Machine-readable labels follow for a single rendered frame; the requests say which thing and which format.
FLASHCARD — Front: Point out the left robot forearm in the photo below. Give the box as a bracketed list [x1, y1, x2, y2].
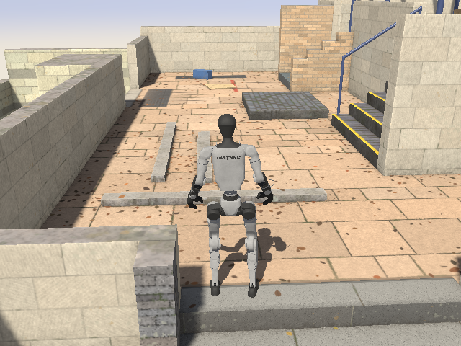
[189, 175, 202, 199]

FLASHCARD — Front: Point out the robot right foot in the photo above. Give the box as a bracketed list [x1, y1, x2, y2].
[248, 279, 259, 298]

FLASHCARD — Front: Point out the robot right hand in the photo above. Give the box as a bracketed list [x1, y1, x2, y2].
[257, 192, 273, 205]

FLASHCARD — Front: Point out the robot torso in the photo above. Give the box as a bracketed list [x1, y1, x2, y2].
[212, 141, 245, 216]

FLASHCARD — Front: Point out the robot left hand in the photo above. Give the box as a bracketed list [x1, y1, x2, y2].
[187, 194, 203, 209]

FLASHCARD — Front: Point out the robot right upper arm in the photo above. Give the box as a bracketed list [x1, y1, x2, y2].
[243, 144, 265, 183]

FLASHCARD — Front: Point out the right robot forearm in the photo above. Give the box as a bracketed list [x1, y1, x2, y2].
[258, 172, 272, 195]

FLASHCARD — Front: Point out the robot left upper arm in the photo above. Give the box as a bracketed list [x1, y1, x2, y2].
[195, 146, 213, 186]

